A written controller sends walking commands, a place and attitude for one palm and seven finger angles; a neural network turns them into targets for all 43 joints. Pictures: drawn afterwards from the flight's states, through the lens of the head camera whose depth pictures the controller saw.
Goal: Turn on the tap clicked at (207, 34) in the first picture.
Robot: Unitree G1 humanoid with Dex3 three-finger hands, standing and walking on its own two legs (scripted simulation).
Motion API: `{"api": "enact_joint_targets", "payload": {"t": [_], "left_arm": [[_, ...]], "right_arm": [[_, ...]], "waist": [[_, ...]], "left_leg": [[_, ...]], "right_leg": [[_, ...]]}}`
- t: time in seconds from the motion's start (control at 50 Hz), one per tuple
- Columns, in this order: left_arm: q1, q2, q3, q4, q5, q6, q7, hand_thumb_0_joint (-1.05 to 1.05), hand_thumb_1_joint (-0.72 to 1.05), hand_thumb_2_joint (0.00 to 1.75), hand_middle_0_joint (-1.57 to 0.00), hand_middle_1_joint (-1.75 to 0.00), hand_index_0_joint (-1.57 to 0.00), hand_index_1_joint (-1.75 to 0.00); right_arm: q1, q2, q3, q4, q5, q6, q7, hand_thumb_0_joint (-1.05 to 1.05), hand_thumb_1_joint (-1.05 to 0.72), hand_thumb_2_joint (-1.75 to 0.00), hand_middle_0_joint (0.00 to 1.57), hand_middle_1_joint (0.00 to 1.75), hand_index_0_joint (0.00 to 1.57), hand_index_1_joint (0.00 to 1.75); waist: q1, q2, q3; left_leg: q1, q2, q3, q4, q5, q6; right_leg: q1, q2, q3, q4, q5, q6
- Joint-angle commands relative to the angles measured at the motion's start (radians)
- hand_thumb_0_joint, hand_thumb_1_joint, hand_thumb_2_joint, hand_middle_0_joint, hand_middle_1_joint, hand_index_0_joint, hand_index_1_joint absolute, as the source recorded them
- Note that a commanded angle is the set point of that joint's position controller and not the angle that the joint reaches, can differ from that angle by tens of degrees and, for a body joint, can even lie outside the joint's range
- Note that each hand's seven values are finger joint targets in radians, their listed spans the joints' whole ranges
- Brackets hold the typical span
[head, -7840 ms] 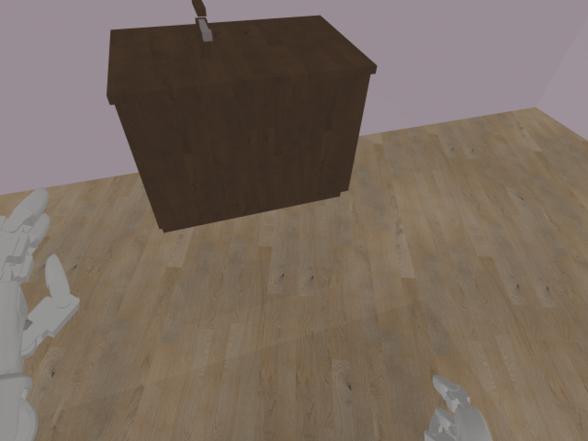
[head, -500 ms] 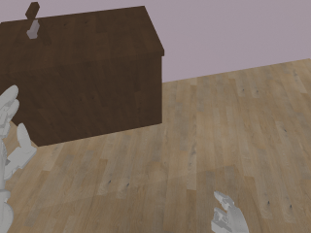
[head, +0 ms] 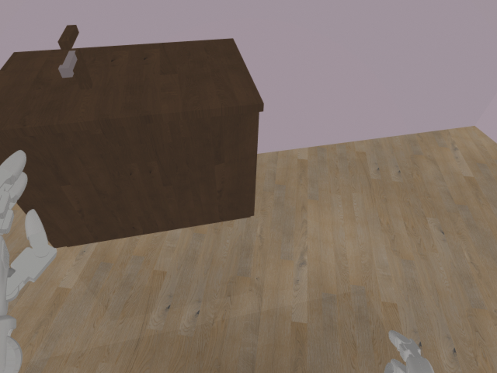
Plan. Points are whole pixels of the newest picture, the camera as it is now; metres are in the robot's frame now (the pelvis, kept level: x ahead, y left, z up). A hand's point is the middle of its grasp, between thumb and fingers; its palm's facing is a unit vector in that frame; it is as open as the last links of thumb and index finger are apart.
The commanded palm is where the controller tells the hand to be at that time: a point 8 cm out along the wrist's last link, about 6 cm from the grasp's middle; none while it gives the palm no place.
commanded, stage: take the last steps up to it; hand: left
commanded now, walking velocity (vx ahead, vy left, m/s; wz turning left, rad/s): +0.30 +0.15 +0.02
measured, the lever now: (66, 71) +0.86 +0.58 +0.06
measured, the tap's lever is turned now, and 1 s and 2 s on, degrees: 0 0 0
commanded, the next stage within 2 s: none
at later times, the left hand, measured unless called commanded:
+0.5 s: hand (41, 197) +0.29 +0.30 +0.17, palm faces +0.41 -0.80 -0.44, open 7.4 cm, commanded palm +0.24 +0.34 +0.18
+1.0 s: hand (66, 147) +0.39 +0.31 +0.18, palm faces +0.39 -0.79 -0.47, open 7.4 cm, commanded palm +0.33 +0.36 +0.18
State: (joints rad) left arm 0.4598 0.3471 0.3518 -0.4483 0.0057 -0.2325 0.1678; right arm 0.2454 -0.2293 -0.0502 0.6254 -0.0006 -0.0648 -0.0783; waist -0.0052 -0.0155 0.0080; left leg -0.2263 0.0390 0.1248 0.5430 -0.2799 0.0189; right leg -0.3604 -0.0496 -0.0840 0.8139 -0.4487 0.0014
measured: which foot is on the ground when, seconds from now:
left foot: down 0.00-0.14, up 0.16-0.44, down 0.46-0.82, up 0.84-1.00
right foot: down 0.00-0.46, up 0.48-0.78, down 0.80-1.00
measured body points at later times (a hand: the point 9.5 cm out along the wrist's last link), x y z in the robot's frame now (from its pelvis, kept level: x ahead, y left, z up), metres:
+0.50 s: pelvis +0.08 +0.06 -0.01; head +0.12 +0.07 +0.44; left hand +0.26 +0.34 +0.20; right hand +0.24 -0.20 -0.09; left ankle +0.12 +0.18 -0.73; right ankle +0.03 -0.09 -0.72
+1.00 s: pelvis +0.18 +0.08 +0.01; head +0.21 +0.05 +0.45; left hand +0.37 +0.35 +0.20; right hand +0.33 -0.16 -0.11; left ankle +0.19 +0.23 -0.64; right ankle +0.17 +0.00 -0.73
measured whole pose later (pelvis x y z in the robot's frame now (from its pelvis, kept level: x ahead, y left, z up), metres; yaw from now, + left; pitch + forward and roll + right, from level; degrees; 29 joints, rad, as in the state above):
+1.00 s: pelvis +0.18 +0.08 +0.01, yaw +0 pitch +0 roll +2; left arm 0.47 0.33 0.35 -0.46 -0.01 -0.25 0.13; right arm 0.18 -0.23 -0.02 0.67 0.00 -0.04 -0.04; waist 0.00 0.03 0.08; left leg -0.57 0.08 0.05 1.16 -0.30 -0.03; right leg -0.24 -0.08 -0.20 0.54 -0.30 -0.05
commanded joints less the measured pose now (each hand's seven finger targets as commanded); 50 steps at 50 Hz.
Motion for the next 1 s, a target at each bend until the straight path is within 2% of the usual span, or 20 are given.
{"api": "enact_joint_targets", "payload": {"t": [0.0,0.08,0.12,0.14,0.2,0.26,0.36,0.4,0.42,0.44,0.46,0.5,0.6,0.74,0.76,0.8,0.82,0.84,0.88,0.98], "left_arm": [[-0.092,0.158,0.081,-0.225,-0.006,-0.073,0.003,0.00,0.90,0.90,-0.20,-0.30,-0.20,-0.30],[-0.091,0.164,0.087,-0.178,-0.008,-0.059,0.000,0.00,0.90,0.90,-0.20,-0.30,-0.20,-0.30],[-0.114,0.221,0.132,-0.145,-0.019,-0.054,0.003,0.00,0.90,0.90,-0.20,-0.30,-0.20,-0.30],[-0.145,0.198,0.117,-0.128,-0.030,-0.052,-0.003,0.00,0.90,0.90,-0.20,-0.30,-0.20,-0.30],[-0.094,0.195,0.124,-0.161,-0.031,-0.082,-0.016,0.00,0.90,0.90,-0.20,-0.30,-0.20,-0.30],[-0.087,0.194,0.121,-0.221,-0.021,-0.099,-0.010,0.00,0.90,0.90,-0.20,-0.30,-0.20,-0.30],[-0.059,0.194,0.129,-0.313,-0.022,-0.078,0.017,0.00,0.90,0.90,-0.20,-0.30,-0.20,-0.30],[-0.071,0.198,0.139,-0.337,-0.019,-0.080,0.020,0.00,0.90,0.90,-0.20,-0.30,-0.20,-0.30],[-0.087,0.192,0.134,-0.366,-0.023,-0.088,0.018,0.00,0.90,0.90,-0.20,-0.30,-0.20,-0.30],[-0.065,0.175,0.124,-0.376,-0.025,-0.090,0.017,0.00,0.90,0.90,-0.20,-0.30,-0.20,-0.30],[-0.052,0.183,0.121,-0.318,-0.014,-0.100,0.013,0.00,0.90,0.90,-0.20,-0.30,-0.20,-0.30],[-0.052,0.216,0.162,-0.325,-0.026,-0.096,0.011,0.00,0.90,0.90,-0.20,-0.30,-0.20,-0.30],[0.055,0.172,0.143,-0.355,-0.036,-0.086,-0.001,0.00,0.90,0.90,-0.20,-0.30,-0.20,-0.30],[0.028,0.190,0.151,-0.207,-0.039,-0.034,-0.002,0.00,0.90,0.90,-0.20,-0.30,-0.20,-0.30],[-0.003,0.187,0.141,-0.200,-0.033,-0.034,-0.004,0.00,0.90,0.90,-0.20,-0.30,-0.20,-0.30],[-0.049,0.240,0.186,-0.168,-0.035,-0.039,0.000,0.00,0.90,0.90,-0.20,-0.30,-0.20,-0.30],[-0.093,0.220,0.157,-0.197,-0.050,-0.053,-0.009,0.00,0.90,0.90,-0.20,-0.30,-0.20,-0.30],[-0.105,0.241,0.178,-0.218,-0.048,-0.059,-0.010,0.00,0.90,0.90,-0.20,-0.30,-0.20,-0.30],[-0.049,0.208,0.151,-0.215,-0.032,-0.079,-0.014,0.00,0.90,0.90,-0.20,-0.30,-0.20,-0.30],[-0.001,0.214,0.161,-0.246,-0.028,-0.099,-0.004,0.00,0.90,0.90,-0.20,-0.30,-0.20,-0.30]], "right_arm": [[-0.113,-0.095,-0.010,-0.128,0.007,-0.076,0.010,0.00,-0.90,-0.90,0.20,0.30,0.20,0.30],[-0.111,-0.087,0.001,-0.114,0.003,-0.070,0.014,0.00,-0.90,-0.90,0.20,0.30,0.20,0.30],[-0.134,-0.060,0.001,-0.135,0.009,-0.056,0.024,0.00,-0.90,-0.90,0.20,0.30,0.20,0.30],[-0.140,-0.097,-0.018,-0.128,0.009,-0.053,0.036,0.00,-0.90,-0.90,0.20,0.30,0.20,0.30],[-0.146,-0.063,0.013,-0.104,0.007,-0.029,0.039,0.00,-0.90,-0.90,0.20,0.30,0.20,0.30],[-0.154,-0.053,0.018,-0.120,0.002,-0.025,0.035,0.00,-0.90,-0.90,0.20,0.30,0.20,0.30],[-0.138,-0.039,0.007,-0.162,-0.002,-0.051,0.024,0.00,-0.90,-0.90,0.20,0.30,0.20,0.30],[-0.111,-0.061,-0.012,-0.164,0.000,-0.059,0.012,0.00,-0.90,-0.90,0.20,0.30,0.20,0.30],[-0.086,-0.086,-0.027,-0.166,0.007,-0.063,0.009,0.00,-0.90,-0.90,0.20,0.30,0.20,0.30],[-0.086,-0.109,-0.041,-0.172,0.013,-0.065,0.011,0.00,-0.90,-0.90,0.20,0.30,0.20,0.30],[-0.083,-0.095,-0.034,-0.169,0.011,-0.071,0.019,0.00,-0.90,-0.90,0.20,0.30,0.20,0.30],[-0.106,-0.083,-0.032,-0.149,0.016,-0.077,0.023,0.00,-0.90,-0.90,0.20,0.30,0.20,0.30],[-0.111,-0.075,-0.021,-0.134,0.020,-0.097,0.033,0.00,-0.90,-0.90,0.20,0.30,0.20,0.30],[-0.120,-0.077,0.000,-0.132,0.014,-0.071,0.005,0.00,-0.90,-0.90,0.20,0.30,0.20,0.30],[-0.128,-0.075,0.000,-0.128,0.016,-0.064,0.006,0.00,-0.90,-0.90,0.20,0.30,0.20,0.30],[-0.144,-0.059,0.004,-0.153,0.013,-0.061,0.019,0.00,-0.90,-0.90,0.20,0.30,0.20,0.30],[-0.121,-0.089,-0.018,-0.127,0.011,-0.061,0.034,0.00,-0.90,-0.90,0.20,0.30,0.20,0.30],[-0.139,-0.078,-0.007,-0.122,0.011,-0.051,0.040,0.00,-0.90,-0.90,0.20,0.30,0.20,0.30],[-0.147,-0.061,0.011,-0.105,0.004,-0.037,0.038,0.00,-0.90,-0.90,0.20,0.30,0.20,0.30],[-0.127,-0.065,-0.001,-0.128,-0.002,-0.027,0.037,0.00,-0.90,-0.90,0.20,0.30,0.20,0.30]], "waist": [[0.009,0.244,0.039],[0.018,0.119,-0.017],[0.024,-0.312,-0.032],[0.019,-0.276,-0.024],[0.013,-0.090,0.032],[0.008,-0.132,-0.034],[0.028,-0.137,-0.105],[0.012,-0.034,-0.120],[-0.012,0.115,-0.156],[-0.013,0.342,-0.186],[-0.012,0.339,-0.170],[-0.017,0.279,-0.115],[0.002,0.235,-0.114],[0.012,0.123,-0.120],[0.019,0.058,-0.122],[0.027,-0.301,-0.112],[0.016,-0.255,-0.099],[0.013,-0.152,-0.080],[0.014,-0.048,-0.040],[0.009,-0.103,-0.072]], "left_leg": [[-0.085,0.236,-0.245,-0.285,-0.190,0.161],[-0.201,0.155,-0.128,-0.046,-0.134,0.081],[-0.503,-0.021,-0.010,0.477,-0.245,-0.008],[-0.507,0.017,-0.132,0.597,-0.209,-0.026],[-0.482,0.080,-0.150,0.636,-0.073,-0.044],[-0.327,0.085,-0.079,0.354,-0.034,-0.036],[-0.074,-0.012,0.075,0.009,0.038,-0.021],[0.067,-0.009,0.087,-0.110,0.086,-0.015],[0.198,0.059,-0.011,-0.144,0.124,0.019],[0.360,0.259,-0.271,-0.148,0.322,0.098],[0.275,0.354,-0.426,-0.236,0.230,0.185],[0.224,0.354,-0.420,-0.236,0.177,0.244],[0.126,0.252,-0.165,-0.230,0.287,0.172],[-0.007,0.220,-0.084,-0.085,0.177,0.096],[-0.092,0.188,-0.057,0.049,0.134,0.076],[-0.484,-0.014,-0.009,0.551,-0.253,-0.011],[-0.491,0.014,-0.136,0.698,-0.208,-0.032],[-0.533,0.037,-0.170,0.758,-0.165,-0.037],[-0.527,0.069,-0.155,0.763,-0.064,-0.052],[-0.375,0.079,-0.043,0.384,0.039,-0.047]], "right_leg": [[-0.033,-0.016,-0.043,0.006,-0.043,0.019],[0.263,-0.025,-0.031,-0.363,0.088,-0.005],[0.408,-0.391,0.593,-0.580,0.081,-0.188],[0.337,-0.423,0.647,-0.621,-0.033,-0.202],[0.228,-0.359,0.367,-0.583,0.177,-0.188],[0.210,-0.296,0.155,-0.527,0.368,-0.142],[0.240,-0.241,0.109,-0.442,0.348,-0.111],[0.197,-0.186,0.066,-0.301,0.339,-0.071],[0.098,-0.138,0.019,-0.105,0.335,-0.036],[-0.133,-0.037,-0.061,0.141,0.007,0.019],[-0.194,-0.004,-0.015,0.340,-0.219,0.008],[-0.315,-0.067,0.042,0.441,-0.124,0.014],[-0.201,-0.062,-0.040,0.181,0.039,0.030],[0.169,-0.002,-0.116,-0.288,0.155,0.016],[0.272,-0.049,-0.043,-0.369,0.202,-0.010],[0.448,-0.427,0.589,-0.520,0.341,-0.194],[0.397,-0.454,0.619,-0.560,0.245,-0.198],[0.386,-0.454,0.584,-0.539,0.234,-0.215],[0.315,-0.367,0.300,-0.509,0.423,-0.160],[0.259,-0.289,0.064,-0.477,0.558,-0.123]]}}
